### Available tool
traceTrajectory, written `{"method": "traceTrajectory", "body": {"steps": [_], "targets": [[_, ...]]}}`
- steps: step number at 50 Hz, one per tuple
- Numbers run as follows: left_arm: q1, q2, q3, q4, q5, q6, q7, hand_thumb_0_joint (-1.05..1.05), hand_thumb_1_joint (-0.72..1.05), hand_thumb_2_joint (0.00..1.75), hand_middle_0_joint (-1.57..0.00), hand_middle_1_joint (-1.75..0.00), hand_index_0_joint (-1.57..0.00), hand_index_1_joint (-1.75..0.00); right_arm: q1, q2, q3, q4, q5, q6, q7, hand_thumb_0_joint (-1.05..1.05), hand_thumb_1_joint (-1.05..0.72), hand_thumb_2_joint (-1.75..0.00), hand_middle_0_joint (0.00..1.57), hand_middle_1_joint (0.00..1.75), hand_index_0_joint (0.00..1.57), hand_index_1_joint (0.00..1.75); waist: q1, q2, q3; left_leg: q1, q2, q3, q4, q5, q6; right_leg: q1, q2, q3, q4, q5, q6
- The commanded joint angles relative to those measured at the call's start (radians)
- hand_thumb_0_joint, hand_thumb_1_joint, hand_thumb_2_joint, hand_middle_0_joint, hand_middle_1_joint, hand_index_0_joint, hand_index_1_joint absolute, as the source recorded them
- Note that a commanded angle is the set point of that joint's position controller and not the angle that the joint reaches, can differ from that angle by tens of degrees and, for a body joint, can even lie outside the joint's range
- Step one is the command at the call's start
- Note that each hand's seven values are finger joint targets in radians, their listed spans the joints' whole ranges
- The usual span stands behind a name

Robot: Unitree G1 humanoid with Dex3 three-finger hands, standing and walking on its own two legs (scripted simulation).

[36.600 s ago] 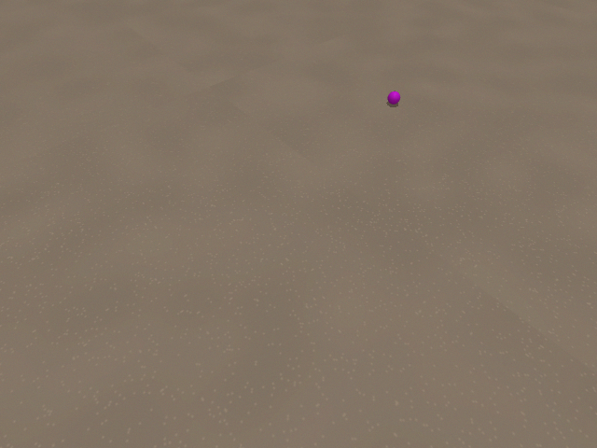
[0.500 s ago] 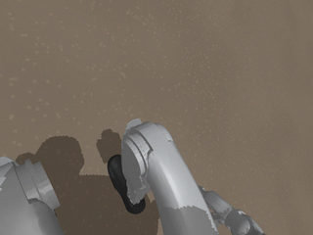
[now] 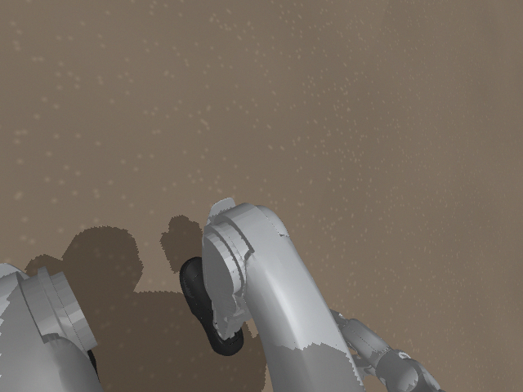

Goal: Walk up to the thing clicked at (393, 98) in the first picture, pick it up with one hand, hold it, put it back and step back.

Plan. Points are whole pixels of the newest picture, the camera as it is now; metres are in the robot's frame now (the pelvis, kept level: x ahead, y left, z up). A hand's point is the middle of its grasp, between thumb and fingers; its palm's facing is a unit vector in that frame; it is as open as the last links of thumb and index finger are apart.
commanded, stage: close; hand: left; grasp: from above
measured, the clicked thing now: out of the picture +0.44 +0.41 -0.27
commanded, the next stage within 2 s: settle in 1.36 s
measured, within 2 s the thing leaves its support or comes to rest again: leaves its support in 1.76 s
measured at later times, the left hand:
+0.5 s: hand out of the picture +0.42 +0.40 -0.25, palm faces -0.44 -0.18 -0.88, open 12.4 cm
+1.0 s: hand out of the picture +0.43 +0.39 -0.25, palm faces -0.42 -0.18 -0.89, open 10.3 cm
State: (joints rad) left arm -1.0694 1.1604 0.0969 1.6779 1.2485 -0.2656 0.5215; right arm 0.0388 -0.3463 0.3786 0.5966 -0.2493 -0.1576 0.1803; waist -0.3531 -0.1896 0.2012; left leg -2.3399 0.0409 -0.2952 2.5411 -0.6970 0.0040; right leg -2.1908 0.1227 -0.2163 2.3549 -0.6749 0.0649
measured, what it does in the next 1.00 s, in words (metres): stands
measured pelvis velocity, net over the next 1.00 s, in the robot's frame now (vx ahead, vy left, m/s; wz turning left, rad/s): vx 0.00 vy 0.00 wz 0.00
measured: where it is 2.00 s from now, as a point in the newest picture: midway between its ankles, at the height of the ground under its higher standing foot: (157, 356)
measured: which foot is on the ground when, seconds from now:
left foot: down 0.00-1.00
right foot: down 0.00-1.00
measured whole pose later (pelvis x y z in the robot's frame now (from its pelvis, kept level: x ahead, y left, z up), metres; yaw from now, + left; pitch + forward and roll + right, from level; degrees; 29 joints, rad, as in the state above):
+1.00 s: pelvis +0.00 +0.00 +0.00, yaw +0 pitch +26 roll -16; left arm -1.07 1.16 0.10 1.65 1.26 -0.26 0.52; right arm 0.04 -0.35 0.38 0.60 -0.25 -0.17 0.19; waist -0.35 -0.20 0.21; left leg -2.34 0.04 -0.30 2.55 -0.70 0.01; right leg -2.19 0.12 -0.22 2.36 -0.68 0.06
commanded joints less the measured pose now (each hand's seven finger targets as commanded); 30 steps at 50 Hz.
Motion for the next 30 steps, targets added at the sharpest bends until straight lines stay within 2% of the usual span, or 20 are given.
{"method": "traceTrajectory", "body": {"steps": [1,2,4,5,6,7,10,11,12,15,16,17,19,20,21,22,26,27,28,30], "targets": [[-0.212,0.259,0.011,-0.108,-0.013,-0.008,0.039,0.0,-0.43,0.92,-0.08,-1.05,-0.1,-1.03,0.159,-0.338,-0.102,0.013,0.008,-0.002,-0.018,0.0,-0.89,-0.9,0.2,0.3,0.2,0.3,-0.037,0.601,-0.619,0.519,0.052,0.075,-0.271,0.19,-0.004,0.295,0.019,-0.091,-0.188,0.232,-0.085],[-0.241,0.274,0.016,-0.161,-0.007,-0.008,0.036,0.0,-0.39,0.87,-0.09,-1.05,-0.12,-1.02,0.168,-0.343,-0.105,0.012,0.01,-0.004,-0.016,0.0,-0.88,-0.89,0.2,0.3,0.2,0.3,-0.033,0.625,-0.652,0.562,0.051,0.073,-0.264,0.226,-0.005,0.293,0.018,-0.092,-0.182,0.255,-0.083],[-0.215,0.259,0.011,-0.126,0.001,-0.004,0.038,0.0,-0.34,0.84,-0.14,-1.02,-0.17,-0.98,0.168,-0.34,-0.101,0.01,0.005,-0.005,-0.014,0.0,-0.89,-0.9,0.2,0.3,0.2,0.3,-0.045,0.615,-0.653,0.551,0.05,0.076,-0.256,0.24,-0.003,0.308,0.02,-0.092,-0.182,0.269,-0.081],[-0.226,0.266,0.019,-0.142,-0.01,-0.007,0.041,0.0,-0.33,0.82,-0.14,-1.01,-0.17,-0.97,0.16,-0.343,-0.105,0.011,0.014,-0.006,-0.014,0.0,-0.88,-0.89,0.2,0.3,0.2,0.3,-0.035,0.609,-0.652,0.541,0.049,0.074,-0.259,0.242,-0.005,0.297,0.015,-0.093,-0.178,0.272,-0.082],[-0.181,0.25,0.013,-0.079,-0.008,-0.003,0.045,0.0,-0.33,0.84,-0.15,-1.0,-0.18,-0.97,0.155,-0.337,-0.101,0.012,0.01,-0.005,-0.015,0.0,-0.88,-0.89,0.2,0.3,0.2,0.3,-0.042,0.587,-0.627,0.526,0.052,0.078,-0.257,0.225,-0.002,0.309,0.021,-0.09,-0.19,0.261,-0.08],[-0.212,0.253,0.007,-0.117,-0.008,-0.006,0.041,0.0,-0.33,0.83,-0.14,-1.01,-0.18,-0.97,0.164,-0.344,-0.104,0.013,0.014,-0.008,-0.014,0.0,-0.88,-0.89,0.2,0.3,0.2,0.3,-0.044,0.596,-0.615,0.518,0.048,0.08,-0.254,0.227,0.0,0.29,0.018,-0.088,-0.185,0.261,-0.08],[-0.205,0.255,0.006,-0.103,-0.005,-0.002,0.035,0.0,-0.29,0.79,-0.16,-1.0,-0.2,-0.96,0.164,-0.336,-0.101,0.015,0.008,-0.009,-0.013,0.0,-0.88,-0.89,0.2,0.3,0.2,0.3,-0.039,0.601,-0.626,0.525,0.049,0.084,-0.251,0.234,0.0,0.3,0.019,-0.085,-0.191,0.266,-0.081],[-0.228,0.278,0.027,-0.139,-0.016,-0.008,0.041,0.0,-0.28,0.78,-0.17,-0.99,-0.21,-0.94,0.162,-0.343,-0.102,0.014,0.011,-0.009,-0.014,0.0,-0.88,-0.89,0.2,0.3,0.2,0.3,-0.036,0.603,-0.638,0.526,0.05,0.076,-0.259,0.236,-0.004,0.306,0.016,-0.091,-0.186,0.269,-0.08],[-0.213,0.282,0.022,-0.124,-0.005,-0.006,0.043,0.0,-0.27,0.78,-0.18,-0.98,-0.22,-0.94,0.159,-0.34,-0.098,0.009,0.005,-0.006,-0.014,0.0,-0.88,-0.89,0.2,0.3,0.2,0.3,-0.032,0.616,-0.648,0.534,0.05,0.085,-0.254,0.237,-0.001,0.32,0.02,-0.086,-0.192,0.271,-0.08],[-0.223,0.27,0.025,-0.14,-0.008,-0.008,0.047,0.0,-0.22,0.74,-0.2,-0.98,-0.24,-0.93,0.16,-0.339,-0.101,0.015,0.0,-0.005,-0.014,0.0,-0.88,-0.89,0.2,0.3,0.2,0.3,-0.036,0.617,-0.668,0.536,0.051,0.083,-0.247,0.249,-0.001,0.321,0.019,-0.091,-0.188,0.283,-0.078],[-0.209,0.253,0.008,-0.114,0.0,-0.001,0.041,0.0,-0.24,0.76,-0.2,-0.97,-0.24,-0.93,0.17,-0.337,-0.099,0.019,-0.001,-0.006,-0.013,0.0,-0.88,-0.89,0.2,0.3,0.2,0.3,-0.048,0.613,-0.645,0.537,0.05,0.088,-0.245,0.253,0.001,0.317,0.021,-0.088,-0.19,0.284,-0.078],[-0.229,0.249,0.007,-0.136,-0.011,-0.004,0.036,0.0,-0.22,0.74,-0.21,-0.97,-0.25,-0.92,0.171,-0.341,-0.103,0.018,0.006,-0.008,-0.011,0.0,-0.88,-0.89,0.2,0.3,0.2,0.3,-0.051,0.619,-0.634,0.536,0.049,0.076,-0.254,0.247,-0.005,0.294,0.014,-0.093,-0.179,0.275,-0.081],[-0.208,0.246,0.004,-0.107,-0.006,0.0,0.031,0.0,-0.21,0.74,-0.23,-0.94,-0.27,-0.9,0.172,-0.343,-0.104,0.019,0.004,-0.006,-0.012,0.0,-0.88,-0.89,0.2,0.3,0.2,0.3,-0.053,0.615,-0.62,0.546,0.052,0.068,-0.26,0.242,-0.006,0.281,0.017,-0.098,-0.179,0.264,-0.08],[-0.211,0.229,-0.014,-0.113,-0.005,0.0,0.023,0.0,-0.18,0.72,-0.24,-0.94,-0.28,-0.9,0.167,-0.344,-0.107,0.014,0.008,-0.008,-0.012,0.0,-0.88,-0.89,0.2,0.3,0.2,0.3,-0.051,0.617,-0.608,0.553,0.051,0.066,-0.263,0.235,-0.007,0.262,0.015,-0.096,-0.178,0.254,-0.082],[-0.197,0.249,0.01,-0.093,-0.014,-0.001,0.028,0.0,-0.17,0.72,-0.25,-0.94,-0.3,-0.89,0.168,-0.344,-0.104,0.024,0.005,-0.006,-0.013,0.0,-0.88,-0.89,0.2,0.3,0.2,0.3,-0.047,0.604,-0.614,0.541,0.052,0.061,-0.272,0.222,-0.009,0.281,0.014,-0.099,-0.18,0.248,-0.081],[-0.207,0.256,0.005,-0.114,-0.005,-0.003,0.028,0.0,-0.16,0.71,-0.27,-0.92,-0.31,-0.88,0.17,-0.344,-0.104,0.021,0.003,-0.005,-0.013,0.0,-0.88,-0.89,0.2,0.3,0.2,0.3,-0.042,0.619,-0.62,0.543,0.05,0.07,-0.267,0.223,-0.007,0.287,0.016,-0.093,-0.182,0.252,-0.082],[-0.223,0.259,0.008,-0.151,-0.01,-0.01,0.029,0.0,-0.12,0.69,-0.29,-0.91,-0.33,-0.86,0.17,-0.341,-0.098,0.009,0.006,-0.008,-0.01,0.0,-0.88,-0.89,0.2,0.3,0.2,0.3,-0.044,0.61,-0.638,0.539,0.048,0.081,-0.25,0.253,-0.001,0.314,0.016,-0.088,-0.188,0.282,-0.078],[-0.181,0.263,0.026,-0.083,-0.015,-0.008,0.036,0.0,-0.11,0.67,-0.3,-0.9,-0.35,-0.85,0.168,-0.342,-0.095,0.02,0.002,-0.005,-0.013,0.0,-0.88,-0.89,0.2,0.3,0.2,0.3,-0.044,0.578,-0.63,0.518,0.05,0.079,-0.25,0.233,0.001,0.321,0.02,-0.093,-0.195,0.268,-0.076],[-0.213,0.272,0.024,-0.148,-0.015,-0.018,0.038,0.0,-0.08,0.69,-0.32,-0.88,-0.36,-0.84,0.162,-0.347,-0.097,0.007,0.004,-0.005,-0.014,0.0,-0.88,-0.89,0.2,0.3,0.2,0.3,-0.039,0.595,-0.641,0.529,0.05,0.079,-0.253,0.245,-0.001,0.319,0.019,-0.093,-0.19,0.275,-0.078],[-0.197,0.268,0.02,-0.115,-0.005,-0.014,0.038,0.0,-0.08,0.66,-0.32,-0.89,-0.37,-0.84,0.169,-0.341,-0.095,0.018,0.002,-0.007,-0.013,0.0,-0.88,-0.89,0.2,0.3,0.2,0.3,-0.041,0.618,-0.637,0.55,0.052,0.078,-0.25,0.266,-0.003,0.311,0.018,-0.092,-0.181,0.287,-0.079]]}}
